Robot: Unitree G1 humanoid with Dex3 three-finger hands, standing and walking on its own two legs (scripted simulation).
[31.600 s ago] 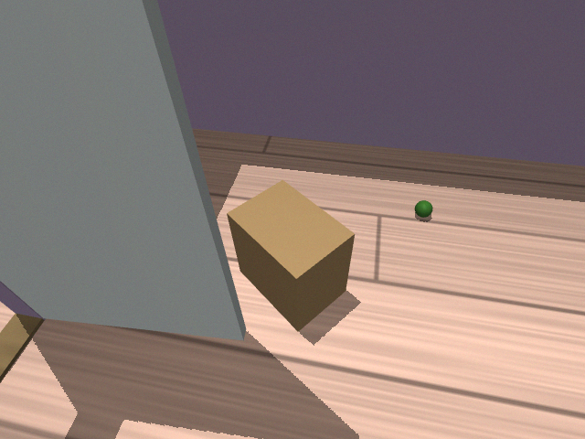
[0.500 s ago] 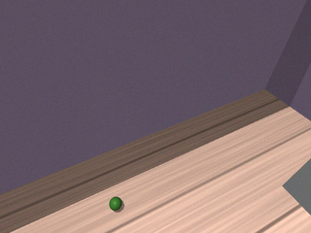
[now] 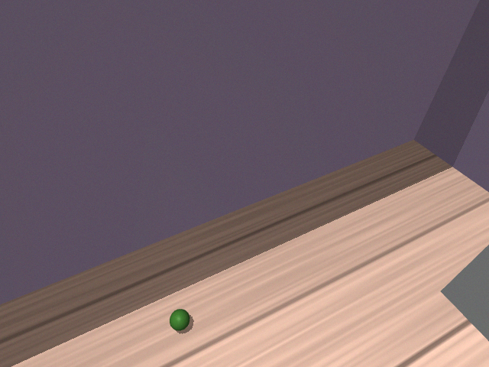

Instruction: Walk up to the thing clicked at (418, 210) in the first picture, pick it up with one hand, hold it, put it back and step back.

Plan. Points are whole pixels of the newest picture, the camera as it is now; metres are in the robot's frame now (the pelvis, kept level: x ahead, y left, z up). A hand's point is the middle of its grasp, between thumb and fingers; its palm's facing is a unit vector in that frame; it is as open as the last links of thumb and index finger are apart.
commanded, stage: stand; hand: left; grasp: from above
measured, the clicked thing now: (179, 319) +0.47 +0.30 -0.74
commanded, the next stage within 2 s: step back in 0.06 s
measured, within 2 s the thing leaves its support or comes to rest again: neither
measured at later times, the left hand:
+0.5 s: hand out of the picture +0.08 +0.31 -0.18, palm faces -0.05 -0.94 -0.35, open 7.4 cm
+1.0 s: hand out of the picture -0.07 +0.30 -0.15, palm faces -0.06 -0.91 -0.41, open 7.4 cm
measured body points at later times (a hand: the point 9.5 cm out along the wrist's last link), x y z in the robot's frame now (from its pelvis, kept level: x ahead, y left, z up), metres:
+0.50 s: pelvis -0.07 +0.05 -0.01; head +0.00 +0.08 +0.43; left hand +0.08 +0.36 -0.15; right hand -0.01 -0.27 -0.12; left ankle -0.05 +0.14 -0.75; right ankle -0.08 -0.10 -0.67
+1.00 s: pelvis -0.20 +0.04 -0.02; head -0.14 +0.03 +0.43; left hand -0.07 +0.35 -0.13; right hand -0.13 -0.29 -0.14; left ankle -0.21 +0.16 -0.70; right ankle -0.17 -0.09 -0.75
